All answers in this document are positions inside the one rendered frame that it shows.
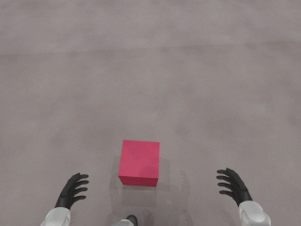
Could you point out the robot left hand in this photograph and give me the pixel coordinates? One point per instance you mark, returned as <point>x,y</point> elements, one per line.
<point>66,198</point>

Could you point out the robot right hand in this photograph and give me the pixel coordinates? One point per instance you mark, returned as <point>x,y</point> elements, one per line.
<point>238,192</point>

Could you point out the left robot foot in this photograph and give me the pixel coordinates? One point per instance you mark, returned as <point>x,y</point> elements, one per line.
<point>133,219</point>

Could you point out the carton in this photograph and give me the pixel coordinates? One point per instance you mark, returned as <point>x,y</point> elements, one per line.
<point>139,163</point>

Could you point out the right robot forearm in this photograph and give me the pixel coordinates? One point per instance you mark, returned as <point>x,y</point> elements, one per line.
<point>251,214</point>

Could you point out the left robot forearm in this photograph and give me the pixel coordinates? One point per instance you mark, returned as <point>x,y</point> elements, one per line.
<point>59,216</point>

